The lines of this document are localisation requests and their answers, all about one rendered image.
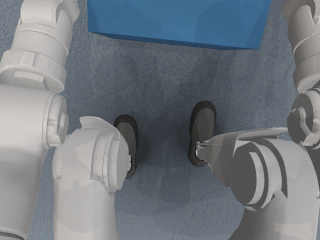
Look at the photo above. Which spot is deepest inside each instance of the carton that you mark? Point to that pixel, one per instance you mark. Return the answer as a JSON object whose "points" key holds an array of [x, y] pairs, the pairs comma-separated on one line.
{"points": [[211, 24]]}

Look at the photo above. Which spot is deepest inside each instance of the right robot forearm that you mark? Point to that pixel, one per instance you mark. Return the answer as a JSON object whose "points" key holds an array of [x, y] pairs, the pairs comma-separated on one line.
{"points": [[303, 32]]}

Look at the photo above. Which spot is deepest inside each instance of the left robot forearm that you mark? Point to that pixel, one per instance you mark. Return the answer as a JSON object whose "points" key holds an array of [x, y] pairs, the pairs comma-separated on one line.
{"points": [[41, 45]]}

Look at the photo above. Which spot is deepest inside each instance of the robot right shin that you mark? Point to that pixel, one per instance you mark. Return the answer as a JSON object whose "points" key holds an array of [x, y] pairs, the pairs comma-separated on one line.
{"points": [[222, 147]]}

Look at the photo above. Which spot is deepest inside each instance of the robot shin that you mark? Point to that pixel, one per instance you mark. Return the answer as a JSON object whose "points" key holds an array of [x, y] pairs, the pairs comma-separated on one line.
{"points": [[92, 123], [222, 147]]}

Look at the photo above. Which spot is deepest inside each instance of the left robot upper arm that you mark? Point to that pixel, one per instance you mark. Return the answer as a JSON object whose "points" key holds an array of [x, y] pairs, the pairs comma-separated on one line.
{"points": [[32, 121]]}

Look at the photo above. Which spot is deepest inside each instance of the right robot upper arm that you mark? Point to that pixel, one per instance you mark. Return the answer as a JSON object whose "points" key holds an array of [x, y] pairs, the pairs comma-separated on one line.
{"points": [[303, 124]]}

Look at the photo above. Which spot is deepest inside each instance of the robot left shin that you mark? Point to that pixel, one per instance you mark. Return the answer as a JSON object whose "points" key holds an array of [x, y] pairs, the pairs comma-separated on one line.
{"points": [[92, 123]]}

